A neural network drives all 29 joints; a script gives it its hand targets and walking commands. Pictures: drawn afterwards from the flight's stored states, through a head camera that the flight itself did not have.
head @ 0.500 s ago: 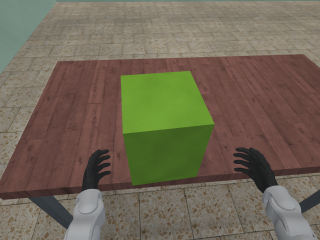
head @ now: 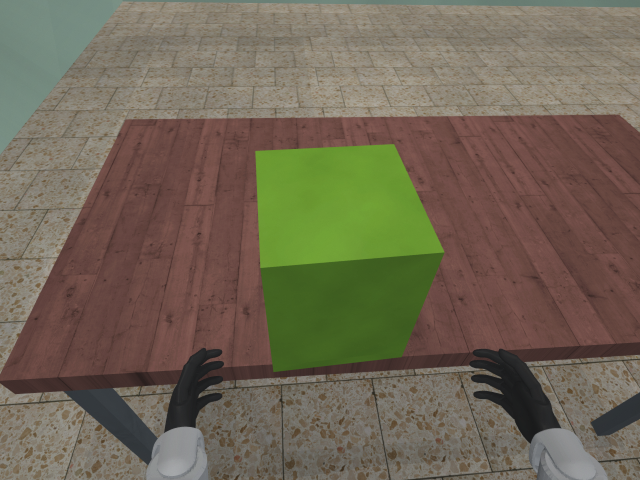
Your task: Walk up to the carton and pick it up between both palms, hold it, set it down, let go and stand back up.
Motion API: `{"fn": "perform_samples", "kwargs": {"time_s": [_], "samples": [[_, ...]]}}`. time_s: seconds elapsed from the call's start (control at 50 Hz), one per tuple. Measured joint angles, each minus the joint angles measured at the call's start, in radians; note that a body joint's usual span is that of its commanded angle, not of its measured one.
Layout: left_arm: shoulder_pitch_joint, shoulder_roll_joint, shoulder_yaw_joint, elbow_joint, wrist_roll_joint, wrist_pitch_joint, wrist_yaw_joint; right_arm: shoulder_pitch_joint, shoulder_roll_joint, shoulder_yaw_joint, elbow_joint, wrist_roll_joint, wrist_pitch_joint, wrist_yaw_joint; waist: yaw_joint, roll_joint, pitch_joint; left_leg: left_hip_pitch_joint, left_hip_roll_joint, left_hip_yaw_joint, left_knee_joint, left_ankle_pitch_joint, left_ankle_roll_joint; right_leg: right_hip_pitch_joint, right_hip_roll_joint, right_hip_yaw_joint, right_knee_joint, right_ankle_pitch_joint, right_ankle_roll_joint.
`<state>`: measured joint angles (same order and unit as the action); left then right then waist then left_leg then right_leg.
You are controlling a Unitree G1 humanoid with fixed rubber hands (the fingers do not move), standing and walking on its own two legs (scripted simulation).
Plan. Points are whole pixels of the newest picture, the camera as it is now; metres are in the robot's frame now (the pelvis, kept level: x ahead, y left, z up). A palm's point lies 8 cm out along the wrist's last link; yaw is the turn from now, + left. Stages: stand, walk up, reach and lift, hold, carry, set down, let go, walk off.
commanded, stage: set down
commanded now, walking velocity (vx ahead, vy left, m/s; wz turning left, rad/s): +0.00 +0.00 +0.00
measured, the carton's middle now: (332, 260) +0.42 +0.01 +0.03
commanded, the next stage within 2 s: let go in 0.92 s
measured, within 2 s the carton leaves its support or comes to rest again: neither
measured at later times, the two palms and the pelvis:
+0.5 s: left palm (151, 473) +0.16 +0.22 -0.06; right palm (504, 454) +0.19 -0.21 -0.05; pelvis +0.01 +0.01 +0.00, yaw +1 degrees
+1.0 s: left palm out of the picture +0.15 +0.24 -0.09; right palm out of the picture +0.15 -0.21 -0.08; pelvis +0.00 +0.01 +0.00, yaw +1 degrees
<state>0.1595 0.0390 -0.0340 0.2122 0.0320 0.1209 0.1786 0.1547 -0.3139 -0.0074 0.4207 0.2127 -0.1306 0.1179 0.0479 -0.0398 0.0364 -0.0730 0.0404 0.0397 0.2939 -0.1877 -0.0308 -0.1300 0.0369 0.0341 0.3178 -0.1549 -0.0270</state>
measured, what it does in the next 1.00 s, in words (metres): stands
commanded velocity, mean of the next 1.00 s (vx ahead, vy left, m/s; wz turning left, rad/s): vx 0.00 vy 0.00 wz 0.00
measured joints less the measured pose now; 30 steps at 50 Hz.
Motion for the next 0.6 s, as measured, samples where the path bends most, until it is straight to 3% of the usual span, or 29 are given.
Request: {"fn": "perform_samples", "kwargs": {"time_s": [0.12, 0.22, 0.48, 0.6], "samples": [[0.032, 0.039, -0.004, 0.016, -0.019, -0.038, -0.016, 0.035, 0.038, 0.004, 0.0, -0.024, -0.011, -0.021, -0.003, 0.001, 0.004, 0.012, 0.0, -0.016, 0.015, -0.014, -0.001, 0.026, -0.001, -0.015, -0.003, -0.01, 0.0], [0.054, 0.047, -0.003, 0.05, -0.019, -0.015, -0.046, 0.05, 0.056, 0.003, 0.014, -0.059, 0.01, -0.038, -0.005, 0.014, 0.015, 0.029, -0.002, -0.019, 0.014, -0.02, 0.004, 0.05, -0.003, -0.018, -0.016, -0.01, 0.004], [0.084, 0.105, -0.015, 0.132, -0.045, -0.036, -0.071, 0.067, 0.085, -0.002, 0.097, -0.107, -0.019, -0.045, 0.008, 0.023, 0.033, -0.005, -0.006, -0.02, 0.051, -0.035, 0.012, 0.026, -0.007, -0.019, -0.001, -0.014, 0.012], [0.057, 0.122, -0.005, 0.196, -0.038, -0.013, -0.104, 0.047, 0.094, -0.001, 0.173, -0.151, -0.016, -0.06, 0.0, 0.033, 0.044, 0.0, -0.007, -0.019, 0.062, -0.042, 0.017, 0.036, -0.009, -0.02, 0.0, -0.016, 0.016]]}}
